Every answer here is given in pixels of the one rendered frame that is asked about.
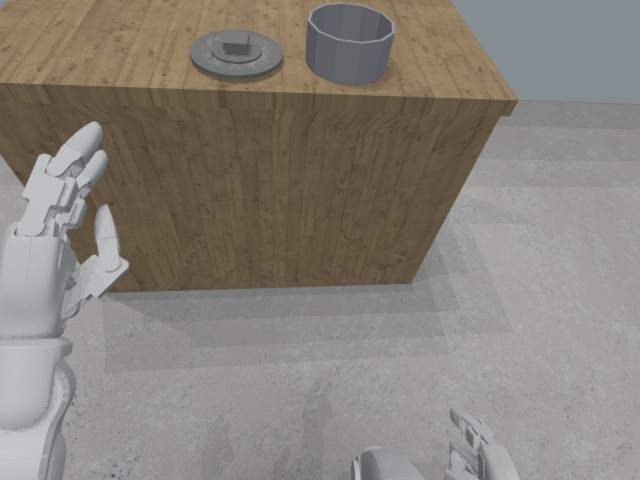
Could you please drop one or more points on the table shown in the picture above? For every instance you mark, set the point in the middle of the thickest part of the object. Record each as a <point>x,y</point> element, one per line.
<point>283,180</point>

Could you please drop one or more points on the robot left hand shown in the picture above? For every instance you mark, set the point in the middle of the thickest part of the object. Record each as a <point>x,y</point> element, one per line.
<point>36,261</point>

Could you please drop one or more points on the left robot forearm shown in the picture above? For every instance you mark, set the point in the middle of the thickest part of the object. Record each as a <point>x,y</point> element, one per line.
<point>36,388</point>

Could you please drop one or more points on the knob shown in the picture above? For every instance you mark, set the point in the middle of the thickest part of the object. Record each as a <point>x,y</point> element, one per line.
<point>237,41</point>

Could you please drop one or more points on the pot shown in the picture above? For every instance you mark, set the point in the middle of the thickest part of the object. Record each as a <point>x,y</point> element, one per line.
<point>348,43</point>

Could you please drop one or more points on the robot right thigh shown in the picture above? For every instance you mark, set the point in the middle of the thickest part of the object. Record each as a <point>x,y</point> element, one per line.
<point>382,464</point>

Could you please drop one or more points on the robot right hand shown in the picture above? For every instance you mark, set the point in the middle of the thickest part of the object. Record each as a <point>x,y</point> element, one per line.
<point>492,462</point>

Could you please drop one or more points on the lid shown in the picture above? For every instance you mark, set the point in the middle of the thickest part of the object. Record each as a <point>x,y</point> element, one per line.
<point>264,55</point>

